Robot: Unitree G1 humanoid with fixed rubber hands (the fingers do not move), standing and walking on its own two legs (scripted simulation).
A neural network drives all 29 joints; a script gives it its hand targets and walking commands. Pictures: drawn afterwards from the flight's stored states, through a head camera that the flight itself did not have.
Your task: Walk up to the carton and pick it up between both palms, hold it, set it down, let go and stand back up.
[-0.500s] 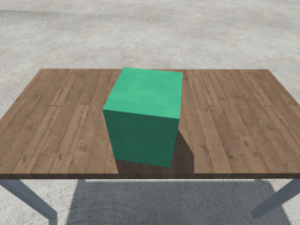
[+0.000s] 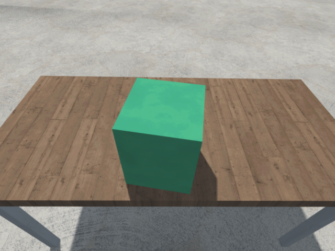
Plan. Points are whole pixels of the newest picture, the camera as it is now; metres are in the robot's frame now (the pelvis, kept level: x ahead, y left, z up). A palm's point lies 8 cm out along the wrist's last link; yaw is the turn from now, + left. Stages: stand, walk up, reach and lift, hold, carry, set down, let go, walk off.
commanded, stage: stand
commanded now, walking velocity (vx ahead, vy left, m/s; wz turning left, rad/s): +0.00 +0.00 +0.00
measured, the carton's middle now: (163, 136) +0.43 +0.01 +0.02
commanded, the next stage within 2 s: none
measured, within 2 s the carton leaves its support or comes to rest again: neither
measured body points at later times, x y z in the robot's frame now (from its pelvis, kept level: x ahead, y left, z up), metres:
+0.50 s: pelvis +0.02 +0.00 +0.00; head +0.02 -0.01 +0.45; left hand +0.04 +0.24 -0.14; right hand +0.03 -0.24 -0.15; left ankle +0.03 +0.11 -0.74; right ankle +0.02 -0.11 -0.74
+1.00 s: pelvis +0.03 -0.01 +0.01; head +0.03 -0.01 +0.45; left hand +0.04 +0.23 -0.15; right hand +0.02 -0.24 -0.15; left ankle +0.03 +0.11 -0.74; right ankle +0.02 -0.11 -0.74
